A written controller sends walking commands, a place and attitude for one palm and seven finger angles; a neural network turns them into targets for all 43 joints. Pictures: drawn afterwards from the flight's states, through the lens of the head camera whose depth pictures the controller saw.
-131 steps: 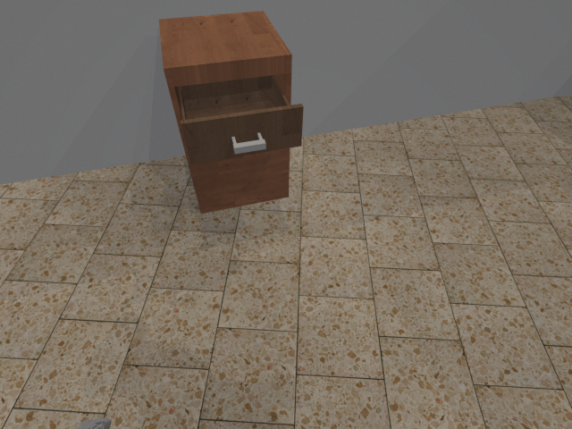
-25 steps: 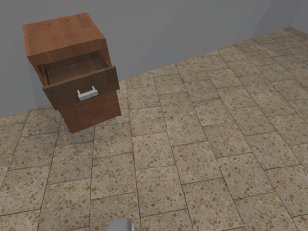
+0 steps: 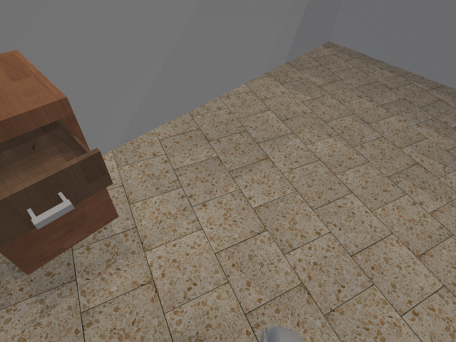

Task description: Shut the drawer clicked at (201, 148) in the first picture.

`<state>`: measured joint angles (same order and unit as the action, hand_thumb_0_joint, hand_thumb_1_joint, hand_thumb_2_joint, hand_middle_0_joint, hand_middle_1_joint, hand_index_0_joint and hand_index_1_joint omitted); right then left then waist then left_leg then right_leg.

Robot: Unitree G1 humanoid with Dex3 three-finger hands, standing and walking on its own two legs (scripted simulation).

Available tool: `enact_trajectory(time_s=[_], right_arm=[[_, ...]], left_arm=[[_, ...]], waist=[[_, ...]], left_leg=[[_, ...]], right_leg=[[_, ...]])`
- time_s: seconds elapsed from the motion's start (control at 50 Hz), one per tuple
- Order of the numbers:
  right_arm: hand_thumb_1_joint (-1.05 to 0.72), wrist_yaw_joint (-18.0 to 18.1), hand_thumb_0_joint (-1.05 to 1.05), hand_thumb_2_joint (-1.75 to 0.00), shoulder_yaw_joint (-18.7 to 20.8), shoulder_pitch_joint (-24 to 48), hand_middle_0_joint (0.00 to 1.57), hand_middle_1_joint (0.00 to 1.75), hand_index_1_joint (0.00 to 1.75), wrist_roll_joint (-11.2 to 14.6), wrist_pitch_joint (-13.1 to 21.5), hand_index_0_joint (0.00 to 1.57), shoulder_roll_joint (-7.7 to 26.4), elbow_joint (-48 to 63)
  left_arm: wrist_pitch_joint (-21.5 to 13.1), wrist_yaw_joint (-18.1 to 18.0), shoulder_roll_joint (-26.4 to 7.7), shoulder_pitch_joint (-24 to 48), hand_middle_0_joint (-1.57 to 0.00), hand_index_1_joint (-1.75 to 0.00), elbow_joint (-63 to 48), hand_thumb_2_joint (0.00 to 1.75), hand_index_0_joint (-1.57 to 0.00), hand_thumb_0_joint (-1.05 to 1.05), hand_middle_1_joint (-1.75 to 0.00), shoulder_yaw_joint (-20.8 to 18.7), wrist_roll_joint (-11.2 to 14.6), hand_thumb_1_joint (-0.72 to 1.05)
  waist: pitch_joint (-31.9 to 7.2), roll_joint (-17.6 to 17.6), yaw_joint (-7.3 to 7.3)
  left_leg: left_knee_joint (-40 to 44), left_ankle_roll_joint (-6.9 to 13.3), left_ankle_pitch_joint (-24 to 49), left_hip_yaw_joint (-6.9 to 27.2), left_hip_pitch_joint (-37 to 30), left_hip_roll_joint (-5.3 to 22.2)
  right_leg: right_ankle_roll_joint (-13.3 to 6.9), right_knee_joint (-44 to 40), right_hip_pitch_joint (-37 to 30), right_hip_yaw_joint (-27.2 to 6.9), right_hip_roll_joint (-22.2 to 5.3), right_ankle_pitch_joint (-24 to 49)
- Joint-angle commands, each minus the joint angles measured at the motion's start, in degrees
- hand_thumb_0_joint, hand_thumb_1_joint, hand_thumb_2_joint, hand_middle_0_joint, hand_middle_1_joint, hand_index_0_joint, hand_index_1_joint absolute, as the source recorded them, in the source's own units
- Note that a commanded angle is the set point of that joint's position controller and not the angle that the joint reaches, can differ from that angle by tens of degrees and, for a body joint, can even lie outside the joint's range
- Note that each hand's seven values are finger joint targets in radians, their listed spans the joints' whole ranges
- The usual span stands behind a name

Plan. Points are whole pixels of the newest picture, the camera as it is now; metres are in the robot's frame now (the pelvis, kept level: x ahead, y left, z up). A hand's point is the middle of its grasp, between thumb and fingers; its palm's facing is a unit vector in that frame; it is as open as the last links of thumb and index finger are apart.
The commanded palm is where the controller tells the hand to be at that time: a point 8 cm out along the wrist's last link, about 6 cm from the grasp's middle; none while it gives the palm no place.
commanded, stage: walk to a spot facing it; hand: left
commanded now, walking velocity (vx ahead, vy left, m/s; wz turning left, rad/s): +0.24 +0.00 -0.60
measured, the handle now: (50, 208) +0.45 +0.55 -0.21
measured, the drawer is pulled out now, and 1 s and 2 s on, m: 0.22 0.22 0.22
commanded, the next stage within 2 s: turn to face it in 0.28 s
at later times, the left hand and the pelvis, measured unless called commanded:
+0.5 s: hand (190, 273) +0.29 +0.11 -0.16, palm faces -0.27 -0.94 -0.22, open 7.4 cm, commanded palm none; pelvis +0.12 -0.03 -0.01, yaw -13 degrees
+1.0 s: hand (143, 307) +0.21 +0.20 -0.16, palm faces +0.04 -0.96 -0.26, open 7.4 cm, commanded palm none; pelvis +0.14 -0.02 +0.01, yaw +0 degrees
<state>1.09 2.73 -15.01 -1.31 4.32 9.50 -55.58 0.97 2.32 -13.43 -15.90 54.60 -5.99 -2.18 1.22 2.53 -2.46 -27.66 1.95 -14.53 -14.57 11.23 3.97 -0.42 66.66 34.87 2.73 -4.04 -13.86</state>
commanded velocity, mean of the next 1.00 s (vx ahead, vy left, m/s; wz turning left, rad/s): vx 0.00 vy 0.00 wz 0.18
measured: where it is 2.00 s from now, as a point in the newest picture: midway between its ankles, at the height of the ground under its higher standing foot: outside the picture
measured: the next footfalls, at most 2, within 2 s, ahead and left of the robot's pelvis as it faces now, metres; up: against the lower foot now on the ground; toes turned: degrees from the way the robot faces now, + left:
right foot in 0.28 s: +0.21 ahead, -0.15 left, +0.00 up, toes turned -15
left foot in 0.62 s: +0.22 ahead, +0.07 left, +0.00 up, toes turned -5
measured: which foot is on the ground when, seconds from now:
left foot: down 0.00-0.26, up 0.28-0.60, down 0.62-1.00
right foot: up 0.00-0.26, down 0.28-0.64, up 0.66-1.00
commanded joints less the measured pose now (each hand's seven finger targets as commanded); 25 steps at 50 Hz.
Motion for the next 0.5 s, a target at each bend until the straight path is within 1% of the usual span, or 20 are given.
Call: enact_trajectory(time_s=[0.0, 0.02, 0.08, 0.12, 0.16, 0.18, 0.2, 0.22, 0.24, 0.26, 0.28, 0.3, 0.32, 0.34, 0.36, 0.38, 0.4, 0.42, 0.46, 0.48], right_arm=[[-0.90, -0.2, 0.00, -0.90, 1.6, -3.8, 0.20, 0.30, 0.30, 0.2, 1.8, 0.20, 8.5, 2.4], [-0.90, -0.2, 0.00, -0.90, 1.7, -4.5, 0.20, 0.30, 0.30, 0.2, 1.5, 0.20, 8.9, 2.3], [-0.90, -0.2, 0.00, -0.90, 1.8, -7.3, 0.20, 0.30, 0.30, -0.1, 0.6, 0.20, 10.0, 1.4], [-0.90, -0.1, 0.00, -0.90, 2.0, -7.6, 0.20, 0.30, 0.30, -0.3, -0.1, 0.20, 10.9, 1.1], [-0.90, -0.1, 0.00, -0.90, 2.2, -8.7, 0.20, 0.30, 0.30, -0.5, -0.8, 0.20, 11.3, 0.9], [-0.90, -0.1, 0.00, -0.90, 2.2, -7.9, 0.20, 0.30, 0.30, -0.4, -1.0, 0.20, 12.0, 1.3], [-0.90, -0.1, 0.00, -0.90, 2.4, -7.6, 0.20, 0.30, 0.30, -0.2, -1.2, 0.20, 12.7, 1.7], [-0.90, -0.6, 0.00, -0.90, 2.1, -7.6, 0.20, 0.30, 0.30, 0.2, -1.4, 0.20, 12.6, 2.5], [-0.90, -1.0, 0.00, -0.90, 1.2, -9.8, 0.20, 0.30, 0.30, 1.1, -1.6, 0.20, 8.6, 4.3], [-0.90, -0.1, 0.00, -0.90, 1.0, -6.6, 0.20, 0.30, 0.30, 1.1, -2.2, 0.20, 8.6, 5.8], [-0.90, 0.5, 0.00, -0.90, 1.2, -3.9, 0.20, 0.30, 0.30, 1.1, -2.5, 0.20, 9.0, 6.2], [-0.90, 0.5, 0.00, -0.90, 1.0, -3.2, 0.20, 0.30, 0.30, 0.9, -3.0, 0.20, 8.6, 6.1], [-0.90, 0.5, 0.00, -0.90, 1.0, -3.1, 0.20, 0.30, 0.30, 0.4, -3.8, 0.20, 9.1, 5.4], [-0.90, 0.5, 0.00, -0.90, 1.0, -3.2, 0.20, 0.30, 0.30, 0.2, -4.7, 0.20, 8.6, 4.8], [-0.90, 0.5, 0.00, -0.90, 0.8, -5.2, 0.20, 0.30, 0.30, 0.0, -5.2, 0.20, 7.7, 3.9], [-0.90, 0.4, 0.00, -0.90, 0.4, -7.8, 0.20, 0.30, 0.30, -0.1, -5.7, 0.20, 6.6, 2.6], [-0.90, 0.3, 0.00, -0.90, 0.2, -9.1, 0.20, 0.30, 0.30, -0.2, -6.0, 0.20, 6.0, 1.9], [-0.90, 0.2, 0.00, -0.90, 0.1, -9.0, 0.20, 0.30, 0.30, -0.2, -6.2, 0.20, 5.6, 1.4], [-0.90, -0.1, 0.00, -0.90, -0.4, -8.9, 0.20, 0.30, 0.30, -0.1, -5.8, 0.20, 4.5, 1.0], [-0.90, -0.2, 0.00, -0.90, -0.5, -8.4, 0.20, 0.30, 0.30, 0.1, -5.5, 0.20, 3.7, 0.7]], left_arm=[[0.1, 1.1, 1.2, 2.1, -0.20, -0.30, -4.6, 0.90, -0.20, 0.00, -0.30, 0.8, 0.1, 0.90], [0.1, 1.1, 1.1, 4.2, -0.20, -0.30, -5.4, 0.90, -0.20, 0.00, -0.30, 0.9, 0.2, 0.90], [0.0, 1.0, 1.2, 9.8, -0.20, -0.30, -7.1, 0.90, -0.20, 0.00, -0.30, 1.3, 0.4, 0.90], [0.1, 0.9, 0.8, 11.4, -0.20, -0.30, -7.8, 0.90, -0.20, 0.00, -0.30, 1.4, 0.6, 0.90], [-0.3, 0.6, -0.2, 12.8, -0.20, -0.30, -8.1, 0.90, -0.20, 0.00, -0.30, 1.6, 0.5, 0.90], [-0.5, 0.6, -0.7, 10.9, -0.20, -0.30, -8.0, 0.90, -0.20, 0.00, -0.30, 1.5, 0.5, 0.90], [-1.1, 0.4, -2.2, 6.8, -0.20, -0.30, -6.8, 0.90, -0.20, 0.00, -0.30, 1.3, 0.4, 0.90], [-2.1, 0.0, -5.8, -0.7, -0.20, -0.30, -4.8, 0.90, -0.20, 0.00, -0.30, 0.4, 0.3, 0.90], [-2.9, -0.8, -13.7, -6.4, -0.20, -0.30, -3.8, 0.90, -0.20, 0.00, -0.30, -1.4, 0.5, 0.90], [-2.4, -1.7, -17.2, -9.0, -0.20, -0.30, -3.6, 0.90, -0.20, 0.00, -0.30, -2.0, 2.2, 0.90], [-1.7, -2.3, -15.4, -6.2, -0.20, -0.30, -4.3, 0.90, -0.20, 0.00, -0.30, -1.6, 2.3, 0.90], [-1.4, -2.5, -14.3, -1.2, -0.20, -0.30, -5.5, 0.90, -0.20, 0.00, -0.30, -1.2, 2.2, 0.90], [-1.2, -3.0, -11.5, 3.5, -0.20, -0.30, -6.7, 0.90, -0.20, 0.00, -0.30, -0.5, 2.0, 0.90], [-0.9, -3.3, -10.0, 6.9, -0.20, -0.30, -7.5, 0.90, -0.20, 0.00, -0.30, -0.1, 1.8, 0.90], [-0.9, -3.6, -9.1, 9.1, -0.20, -0.30, -7.9, 0.90, -0.20, 0.00, -0.30, 0.0, 1.3, 0.90], [-1.0, -3.6, -8.5, 10.0, -0.20, -0.30, -7.9, 0.90, -0.20, 0.00, -0.30, 0.4, 1.0, 0.90], [-0.9, -3.6, -8.0, 10.0, -0.20, -0.30, -7.6, 0.90, -0.20, 0.00, -0.30, 0.6, 0.9, 0.90], [-0.8, -3.6, -7.1, 9.6, -0.20, -0.30, -7.1, 0.90, -0.20, 0.00, -0.30, 0.9, 0.9, 0.90], [-0.9, -3.7, -5.9, 9.0, -0.20, -0.30, -6.0, 0.90, -0.20, 0.00, -0.30, 1.6, 0.5, 0.90], [-0.9, -3.7, -5.5, 8.7, -0.20, -0.30, -5.4, 0.90, -0.20, 0.00, -0.30, 1.8, 0.5, 0.90]], waist=[[3.9, -6.8, 1.20], [4.5, -6.8, 1.82], [4.1, -6.7, 4.02], [3.9, -9.5, 4.47], [3.4, -9.3, 5.10], [2.0, -9.7, 3.70], [-1.5, -8.7, 1.63], [-6.8, -4.8, -2.27], [-15.1, 11.2, -3.51], [-17.0, 10.0, -4.36], [-13.9, 2.2, -3.43], [-11.0, 5.6, -1.25], [-8.4, 4.8, 0.60], [-6.0, 3.0, 2.37], [-5.8, 2.2, 4.07], [-6.5, 2.3, 5.28], [-6.9, 2.7, 5.60], [-6.4, 3.3, 5.45], [-5.6, 3.7, 5.26], [-4.9, 4.6, 4.80]], left_leg=[[17.9, 6.6, 5.3, 7.8, 1.2, 16.4], [17.3, 6.5, 7.0, 6.5, 0.5, 16.4], [13.4, 5.9, 18.0, 3.2, -3.9, 16.4], [10.2, 5.2, 22.7, 1.0, -6.4, 17.0], [6.0, 4.3, 27.9, 0.1, -7.0, 17.3], [1.5, 3.7, 32.9, -1.0, -7.8, 17.4], [-6.8, 2.3, 36.9, -2.2, -7.2, 16.4], [-19.9, -0.7, 31.9, -3.7, 0.3, 14.7], [-37.9, -4.9, -9.6, -4.5, 19.5, 6.4], [-51.0, -6.0, -23.7, 4.9, 25.7, 2.8], [-50.7, -5.7, -19.3, 10.9, 24.9, 4.1], [-50.3, -6.2, -16.3, 11.9, 24.5, 5.6], [-47.4, -6.5, -12.9, 12.8, 22.3, 6.7], [-44.0, -6.7, -11.2, 12.6, 19.3, 6.5], [-40.9, -6.7, -10.3, 12.3, 16.5, 5.6], [-39.4, -6.4, -8.6, 11.7, 14.7, 4.6], [-38.0, -6.0, -7.2, 11.1, 13.0, 3.7], [-36.5, -5.6, -6.2, 10.9, 12.3, 2.9], [-29.0, -4.8, -6.6, 11.0, 9.9, 2.1], [-25.0, -4.5, -6.8, 10.6, 8.6, 1.4]], right_leg=[[1.3, -9.0, 2.5, -0.9, -3.8, 6.1], [1.5, -12.3, 2.2, -0.4, -3.8, 6.3], [1.4, -19.7, 0.1, 2.3, -1.9, 4.9], [0.9, -23.0, -1.5, 3.3, -1.0, 3.2], [0.0, -25.9, -5.4, 4.9, 0.9, 0.8], [-0.6, -28.0, -8.8, 5.7, 2.0, -0.3], [-1.3, -32.2, -16.4, 6.8, 3.6, 0.8], [-2.6, -37.2, -31.5, 5.2, 2.9, 8.4], [-9.2, -37.9, -49.3, -18.7, -14.9, 28.8], [-15.4, -41.3, -47.6, -29.4, -23.3, 46.2], [-14.8, -41.8, -41.3, -23.7, -19.3, 42.6], [-14.0, -44.0, -35.7, -23.3, -17.9, 32.8], [-12.5, -46.0, -29.5, -19.2, -15.5, 26.4], [-11.2, -47.3, -22.8, -16.1, -13.3, 22.9], [-10.6, -47.7, -19.6, -14.0, -11.7, 21.2], [-10.1, -48.5, -18.0, -11.6, -10.7, 18.6], [-9.6, -49.4, -16.3, -10.4, -9.7, 13.5], [-9.2, -50.7, -15.1, -10.2, -9.0, 8.0], [-9.1, -52.0, -15.1, -9.6, -8.7, 2.0], [-8.8, -52.7, -15.2, -8.7, -8.5, -0.8]])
